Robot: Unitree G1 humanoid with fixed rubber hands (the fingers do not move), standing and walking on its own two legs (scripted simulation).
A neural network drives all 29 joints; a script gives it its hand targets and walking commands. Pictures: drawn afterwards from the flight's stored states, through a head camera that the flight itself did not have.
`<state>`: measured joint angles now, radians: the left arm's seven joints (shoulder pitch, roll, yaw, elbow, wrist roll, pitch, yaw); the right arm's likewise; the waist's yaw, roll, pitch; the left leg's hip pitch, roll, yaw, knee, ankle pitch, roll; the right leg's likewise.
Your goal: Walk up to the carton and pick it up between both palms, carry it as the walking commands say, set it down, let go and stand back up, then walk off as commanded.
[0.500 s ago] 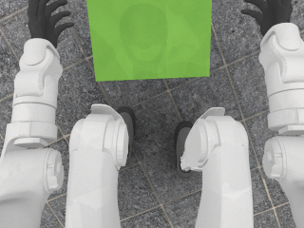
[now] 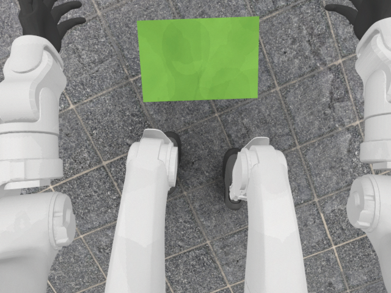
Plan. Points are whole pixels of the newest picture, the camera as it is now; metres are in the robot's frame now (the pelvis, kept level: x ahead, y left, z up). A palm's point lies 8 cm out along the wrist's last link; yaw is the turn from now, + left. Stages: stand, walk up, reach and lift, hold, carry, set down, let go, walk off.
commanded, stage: set down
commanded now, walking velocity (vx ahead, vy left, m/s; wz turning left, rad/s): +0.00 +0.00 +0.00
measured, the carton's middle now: (198, 65) +0.49 +0.03 -0.42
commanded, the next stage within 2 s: let go in 0.60 s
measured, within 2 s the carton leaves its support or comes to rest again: neither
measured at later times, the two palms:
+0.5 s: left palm out of the picture +0.48 +0.26 +0.02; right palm out of the picture +0.53 -0.22 +0.03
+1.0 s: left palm out of the picture +0.42 +0.24 +0.10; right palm out of the picture +0.45 -0.22 +0.10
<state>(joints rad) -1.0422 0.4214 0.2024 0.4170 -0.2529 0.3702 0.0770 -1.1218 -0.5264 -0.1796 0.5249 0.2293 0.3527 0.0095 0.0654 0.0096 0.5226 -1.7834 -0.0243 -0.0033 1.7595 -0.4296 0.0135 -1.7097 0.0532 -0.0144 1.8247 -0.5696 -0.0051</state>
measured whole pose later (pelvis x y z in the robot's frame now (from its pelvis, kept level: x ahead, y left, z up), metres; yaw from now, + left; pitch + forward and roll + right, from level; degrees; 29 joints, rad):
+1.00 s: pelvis +0.10 +0.00 +0.21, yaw +1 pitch +29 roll +0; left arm -0.35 0.23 0.17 0.49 -0.03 0.12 -0.05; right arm -0.42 -0.23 -0.18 0.54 0.01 0.13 0.00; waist 0.03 0.00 0.04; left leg -1.10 -0.04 -0.02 0.86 -0.28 0.01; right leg -1.04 0.04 0.04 0.91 -0.38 -0.01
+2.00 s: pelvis +0.15 +0.00 +0.27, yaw +1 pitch -4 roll +0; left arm 0.25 0.26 0.04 0.63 0.04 0.06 0.01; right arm 0.23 -0.26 -0.05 0.70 -0.03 0.05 0.01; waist 0.00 -0.01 -0.01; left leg -0.18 -0.03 -0.04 0.50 -0.26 0.01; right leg -0.09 0.04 0.04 0.47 -0.32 -0.02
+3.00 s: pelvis +0.11 +0.02 +0.28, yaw -1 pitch -4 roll +0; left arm 0.29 0.34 0.02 1.03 0.03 -0.02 0.00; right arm 0.24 -0.34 -0.01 1.07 -0.02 -0.02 0.00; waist 0.00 -0.01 -0.05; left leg -0.19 -0.04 -0.01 0.42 -0.17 0.04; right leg -0.12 0.02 0.07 0.42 -0.23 0.01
